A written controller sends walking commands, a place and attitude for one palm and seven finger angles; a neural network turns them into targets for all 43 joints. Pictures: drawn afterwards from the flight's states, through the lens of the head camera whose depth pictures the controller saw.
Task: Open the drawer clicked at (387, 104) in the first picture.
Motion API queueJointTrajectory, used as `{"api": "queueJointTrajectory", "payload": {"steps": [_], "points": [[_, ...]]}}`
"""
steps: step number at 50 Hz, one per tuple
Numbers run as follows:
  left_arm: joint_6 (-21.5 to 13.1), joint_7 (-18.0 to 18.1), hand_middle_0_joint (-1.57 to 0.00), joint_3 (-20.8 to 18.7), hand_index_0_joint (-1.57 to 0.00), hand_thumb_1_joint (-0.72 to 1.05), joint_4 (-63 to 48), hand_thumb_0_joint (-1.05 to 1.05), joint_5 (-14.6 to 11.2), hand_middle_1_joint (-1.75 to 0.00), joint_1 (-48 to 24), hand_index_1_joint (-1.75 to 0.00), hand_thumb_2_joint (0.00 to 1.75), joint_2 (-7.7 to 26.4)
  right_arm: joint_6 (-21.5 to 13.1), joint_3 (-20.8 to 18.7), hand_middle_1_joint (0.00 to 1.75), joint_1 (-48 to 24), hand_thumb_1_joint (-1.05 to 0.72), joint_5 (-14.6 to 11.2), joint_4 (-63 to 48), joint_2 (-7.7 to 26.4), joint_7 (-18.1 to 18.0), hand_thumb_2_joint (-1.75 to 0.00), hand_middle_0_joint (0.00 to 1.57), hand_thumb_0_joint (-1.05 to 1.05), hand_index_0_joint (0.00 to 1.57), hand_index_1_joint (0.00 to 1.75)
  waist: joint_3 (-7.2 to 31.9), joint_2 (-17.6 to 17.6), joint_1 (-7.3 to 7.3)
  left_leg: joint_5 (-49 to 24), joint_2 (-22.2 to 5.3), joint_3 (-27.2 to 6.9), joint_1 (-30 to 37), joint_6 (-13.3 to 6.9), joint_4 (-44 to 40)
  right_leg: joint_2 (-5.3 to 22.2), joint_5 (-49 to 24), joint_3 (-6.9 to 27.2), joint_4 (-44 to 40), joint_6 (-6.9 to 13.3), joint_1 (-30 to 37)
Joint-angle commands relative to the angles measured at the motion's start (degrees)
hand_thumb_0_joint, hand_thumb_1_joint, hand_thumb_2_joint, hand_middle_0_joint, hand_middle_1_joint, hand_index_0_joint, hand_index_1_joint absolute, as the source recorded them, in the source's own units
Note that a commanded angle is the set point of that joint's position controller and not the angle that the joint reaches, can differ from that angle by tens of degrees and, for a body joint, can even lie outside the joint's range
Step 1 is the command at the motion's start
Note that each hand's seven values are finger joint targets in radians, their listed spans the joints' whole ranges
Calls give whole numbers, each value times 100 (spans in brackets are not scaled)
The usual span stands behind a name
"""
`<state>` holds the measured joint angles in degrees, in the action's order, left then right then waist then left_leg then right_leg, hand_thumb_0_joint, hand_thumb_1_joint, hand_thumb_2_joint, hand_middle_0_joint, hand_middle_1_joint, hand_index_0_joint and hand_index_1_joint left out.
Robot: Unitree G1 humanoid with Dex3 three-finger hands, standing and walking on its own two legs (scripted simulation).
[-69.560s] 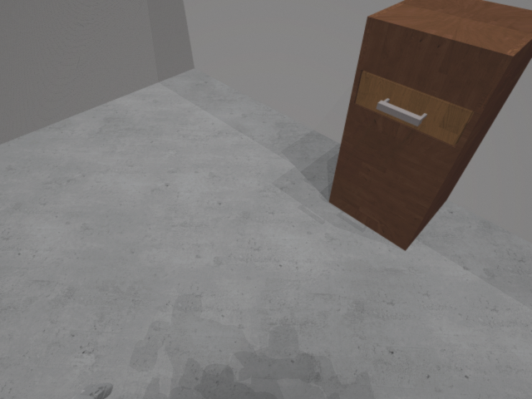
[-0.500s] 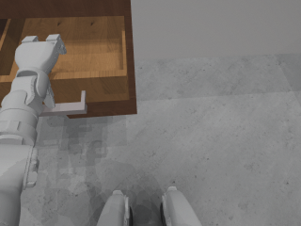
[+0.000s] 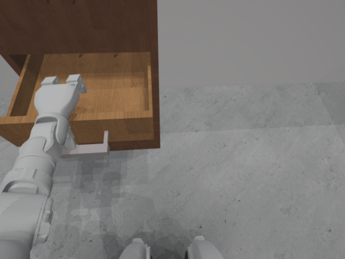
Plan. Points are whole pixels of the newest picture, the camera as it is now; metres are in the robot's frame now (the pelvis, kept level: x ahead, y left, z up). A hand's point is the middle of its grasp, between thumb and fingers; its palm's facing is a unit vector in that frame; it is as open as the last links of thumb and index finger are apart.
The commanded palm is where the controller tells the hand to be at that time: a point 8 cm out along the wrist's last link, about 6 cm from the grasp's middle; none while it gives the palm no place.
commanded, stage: lift the hand off the handle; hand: left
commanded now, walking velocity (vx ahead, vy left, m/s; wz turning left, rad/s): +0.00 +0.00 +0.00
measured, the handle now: (78, 143) +0.41 +0.23 -0.05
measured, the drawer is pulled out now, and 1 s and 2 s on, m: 0.22 0.22 0.22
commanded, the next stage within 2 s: draw the hand back to the body in 0.50 s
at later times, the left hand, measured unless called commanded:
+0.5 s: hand (62, 104) +0.47 +0.25 +0.03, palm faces -0.07 -0.06 -1.00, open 13.9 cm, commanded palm +0.45 +0.25 +0.09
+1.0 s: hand (35, 131) +0.37 +0.26 +0.08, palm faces +0.02 -0.05 -1.00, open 13.9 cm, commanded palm +0.34 +0.26 +0.14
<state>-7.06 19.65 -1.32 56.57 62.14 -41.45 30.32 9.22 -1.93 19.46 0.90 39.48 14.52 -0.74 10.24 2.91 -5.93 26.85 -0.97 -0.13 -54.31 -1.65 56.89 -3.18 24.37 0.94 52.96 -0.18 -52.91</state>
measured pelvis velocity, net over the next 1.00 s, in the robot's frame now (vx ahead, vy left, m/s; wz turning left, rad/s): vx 0.00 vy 0.00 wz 0.02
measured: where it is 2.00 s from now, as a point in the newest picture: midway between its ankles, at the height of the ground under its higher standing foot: outside the picture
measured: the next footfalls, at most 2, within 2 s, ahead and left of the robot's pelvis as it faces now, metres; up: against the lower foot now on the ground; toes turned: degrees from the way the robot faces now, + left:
none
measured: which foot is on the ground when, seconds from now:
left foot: down 0.00-1.00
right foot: down 0.00-1.00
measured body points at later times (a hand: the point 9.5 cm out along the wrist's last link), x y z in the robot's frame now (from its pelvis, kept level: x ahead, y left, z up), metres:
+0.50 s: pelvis +0.01 +0.00 +0.02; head +0.11 +0.01 +0.46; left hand +0.46 +0.25 +0.09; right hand +0.04 -0.27 -0.11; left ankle -0.01 +0.10 -0.67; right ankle +0.00 -0.13 -0.67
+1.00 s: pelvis +0.00 +0.00 +0.04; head +0.04 -0.02 +0.49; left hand +0.37 +0.26 +0.13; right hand +0.10 -0.25 -0.09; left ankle -0.01 +0.10 -0.67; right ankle +0.00 -0.13 -0.67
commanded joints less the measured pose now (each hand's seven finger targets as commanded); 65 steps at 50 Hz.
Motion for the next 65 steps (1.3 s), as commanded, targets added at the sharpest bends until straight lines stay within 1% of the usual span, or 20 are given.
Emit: {"api": "queueJointTrajectory", "payload": {"steps": [1, 3, 11, 13, 18, 20, 24, 30, 33, 35, 37, 41, 45, 51, 60, 61, 62, 63, 64, 65], "points": [[37, 367, -30, -312, -30, -50, -1170, 0, -67, -120, -2327, -120, 30, 1439, -59, -378, 30, 805, -90, 16, -230, 963, -42, -90, 20, 0, 20, 30, 2423, 391, -79, -2988, 88, 34, 2331, -21, -606, -155, -2295, -253, -603, 236, 1263], [14, 383, -30, -346, -30, -50, -1308, 0, -37, -120, -2383, -120, 30, 1470, -62, -397, 30, 813, -90, 22, -234, 957, -43, -90, 20, 0, 20, 30, 2671, 518, -51, -3284, 83, 19, 2590, -7, -623, -160, -2458, -248, -606, 234, 1350], [188, 215, -30, -171, -30, -50, -932, 0, -78, -120, -2181, -120, 30, 1298, -19, -381, 30, 745, -90, -17, -234, 952, -17, -90, 20, 0, 20, 30, 2243, 265, -72, -3126, 122, 75, 2495, -33, -835, -147, -2560, -235, -833, 239, 1668], [163, 146, -30, -271, -30, -50, -939, 0, -54, -120, -2128, -120, 30, 1445, 10, -364, 30, 733, -90, -25, -276, 946, -14, -90, 20, 0, 20, 30, 2347, 321, -3, -3276, 115, 75, 2593, -24, -874, -146, -2611, -228, -839, 236, 1736], [0, 3, -30, -210, -30, -50, -1245, 0, -103, -120, -2278, -120, 30, 1385, 8, -388, 30, 722, -90, -31, -346, 925, -29, -90, 20, 0, 20, 30, 2453, 351, -25, -3380, 100, 73, 2811, -26, -941, -139, -2678, -211, -923, 228, 1851], [-55, -12, -30, -141, -30, -50, -1308, 0, -142, -120, -2177, -120, 30, 1241, 1, -400, 30, 700, -90, -29, -375, 901, -27, -90, 20, 0, 20, 30, 2376, 351, -23, -3384, 109, 80, 2859, -25, -963, -147, -2660, -223, -974, 228, 1850], [-53, 10, -30, -320, -30, -50, -909, 0, -124, -120, -1836, -120, 30, 1419, 30, -380, 30, 647, -90, -35, -344, 940, -18, -90, 20, 0, 20, 30, 1956, 83, 45, -2971, 142, 109, 2403, -43, -1028, -127, -2541, -200, -973, 248, 1900], [-117, 125, -30, -302, -30, -50, -1117, 0, -21, -120, -2127, -120, 30, 1462, -4, -394, 30, 628, -90, -33, -381, 923, -4, -90, 20, 0, 20, 30, 2116, 236, 20, -2850, 152, 122, 2427, -37, -1013, -130, -2447, -171, -955, 246, 1837], [-266, 172, -30, -556, -30, -50, -1956, 0, -95, -120, -1816, -120, 30, 1605, -38, -440, 30, 548, -90, -25, -504, 886, 8, -90, 20, 0, 20, 30, 2955, 574, 277, -3522, 125, 105, 3137, -10, -1023, -149, -2757, -175, -905, 264, 2195], [-266, 196, -30, -659, -30, -50, -2248, 0, -199, -120, -1196, -120, 30, 1564, -35, -448, 30, 436, -90, -44, -556, 843, 14, -90, 20, 0, 20, 30, 3012, 553, 394, -3875, 102, 104, 3302, -1, -1049, -155, -2911, -193, -945, 255, 2382], [-155, 193, -30, -580, -30, -50, -2417, 0, -320, -120, -704, -120, 30, 1361, -37, -440, 30, 298, -90, -83, -600, 829, 31, -90, 20, 0, 20, 30, 2625, 447, 414, -3947, 90, 75, 3230, 2, -1172, -155, -2938, -223, -1043, 272, 2494], [200, 173, -30, -489, -30, -50, -2518, 0, -345, -120, -150, -120, 30, 1250, -12, -402, 30, -17, -90, -184, -698, 840, 35, -90, 20, 0, 20, 30, 1747, 45, 428, -2997, 140, 150, 2835, -52, -1531, -139, -2553, -245, -1307, 268, 2704], [374, -8, -30, -276, -30, -50, -3227, 0, -423, -120, 128, -120, 30, 1054, -55, -378, 30, -341, -90, -249, -897, 796, 5, -90, 20, 0, 20, 30, 1627, 49, 462, -2876, 128, 145, 3156, -72, -1784, -104, -2378, -231, -1526, 254, 2884], [388, -486, -30, -128, -30, -50, -3828, 0, -595, -120, 520, -120, 30, 991, -146, -290, 30, -793, -90, -269, -1066, 766, -124, -90, 20, 0, 20, 30, 834, -74, 482, -2075, 160, 84, 3307, -95, -2138, -49, -1677, -233, -1837, 267, 2924], [148, -748, -30, -450, -30, -50, -5297, 0, -739, -120, 1635, -120, 30, 1154, -336, -156, 30, -1415, -90, -209, -1331, 598, -166, -90, 20, 0, 20, 30, 849, 159, 848, -2077, 237, 75, 3632, -52, -2350, -3, -1604, -190, -1957, 258, 3308], [199, -931, -30, -171, -30, -47, -5228, 0, -4855, -118, 1620, -118, 32, -878, -469, 22, 30, -1138, -90, -467, -1752, 251, -260, -90, 20, 0, 20, 30, 154, -162, 244, -1620, 17, 20, 4610, -112, -2646, 60, -1515, -317, -2508, 274, 3539], [154, -1018, -29, -332, -29, -43, -5617, 0, -5357, -115, 1670, -115, 33, -517, -619, 93, 30, -1345, -90, -455, -1700, 383, -353, -90, 20, 0, 20, 30, 259, -619, 371, -1368, -10, -99, 4803, -145, -2854, 35, -1439, -252, -2635, 236, 3819], [103, -1026, -29, -508, -29, -40, -5902, 0, -5394, -113, 1806, -113, 34, -272, -750, 118, 30, -1435, -90, -446, -1675, 379, -412, -90, 20, 0, 20, 30, 210, -385, 447, -1334, 41, -2, 4811, -163, -2858, 58, -1375, -215, -2682, 203, 3854], [25, -1014, -29, -1240, -29, -36, -6081, 0, -5868, -111, 2138, -111, 36, 297, -759, 160, 30, -1462, -90, -352, -1660, 530, -528, -90, 20, 0, 20, 30, 254, -531, 609, -1607, 54, 19, 4732, -123, -2939, 76, -1594, -219, -2764, 204, 4147], [-48, -1046, -29, -1307, -29, -32, -6336, 0, -6046, -109, 2133, -109, 37, 277, -831, 235, 30, -1556, -90, -314, -1637, 518, -595, -90, 20, 0, 20, 30, 416, -435, 655, -1858, 99, 80, 4820, -95, -3013, 119, -1818, -236, -2779, 180, 4361]]}}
